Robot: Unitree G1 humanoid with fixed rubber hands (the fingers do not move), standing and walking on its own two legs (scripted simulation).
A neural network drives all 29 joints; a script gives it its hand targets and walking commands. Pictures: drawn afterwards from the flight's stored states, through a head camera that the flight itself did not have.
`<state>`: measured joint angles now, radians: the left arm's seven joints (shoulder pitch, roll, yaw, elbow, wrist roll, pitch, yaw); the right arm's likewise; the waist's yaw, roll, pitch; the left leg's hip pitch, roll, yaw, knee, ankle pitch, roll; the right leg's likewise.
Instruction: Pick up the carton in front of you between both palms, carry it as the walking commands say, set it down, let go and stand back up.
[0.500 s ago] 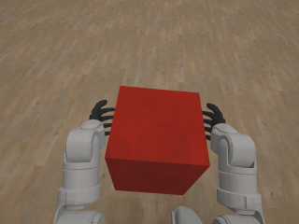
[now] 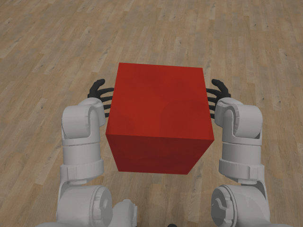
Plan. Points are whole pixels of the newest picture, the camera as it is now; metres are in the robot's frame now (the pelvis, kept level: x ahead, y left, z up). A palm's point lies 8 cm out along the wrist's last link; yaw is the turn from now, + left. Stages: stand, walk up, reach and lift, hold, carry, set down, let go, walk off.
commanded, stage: carry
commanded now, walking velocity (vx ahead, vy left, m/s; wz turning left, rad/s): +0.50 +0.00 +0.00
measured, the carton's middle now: (156, 124) +0.37 +0.01 +0.00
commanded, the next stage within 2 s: none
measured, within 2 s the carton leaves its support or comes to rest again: neither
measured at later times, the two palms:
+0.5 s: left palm (112, 41) +0.62 +0.16 +0.08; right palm (207, 44) +0.60 -0.13 +0.08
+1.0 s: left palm out of the picture +0.92 +0.11 +0.09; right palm out of the picture +0.93 -0.19 +0.08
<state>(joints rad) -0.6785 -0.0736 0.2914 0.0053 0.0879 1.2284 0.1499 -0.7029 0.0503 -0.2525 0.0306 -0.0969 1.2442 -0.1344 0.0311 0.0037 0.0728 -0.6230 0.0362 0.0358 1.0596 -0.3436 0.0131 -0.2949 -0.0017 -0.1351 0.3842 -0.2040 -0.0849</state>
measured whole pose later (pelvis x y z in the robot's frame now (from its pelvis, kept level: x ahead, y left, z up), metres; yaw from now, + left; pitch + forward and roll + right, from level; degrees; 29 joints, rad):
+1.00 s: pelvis +0.66 -0.04 +0.01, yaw +0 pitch +4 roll +1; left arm -0.16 -0.13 0.09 -0.32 0.11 1.19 0.10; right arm -0.17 0.13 -0.10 -0.33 -0.13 1.22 -0.10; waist 0.01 0.02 -0.08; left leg -0.60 0.12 0.09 0.84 -0.19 -0.02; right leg -0.16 -0.04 -0.22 0.27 -0.18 -0.04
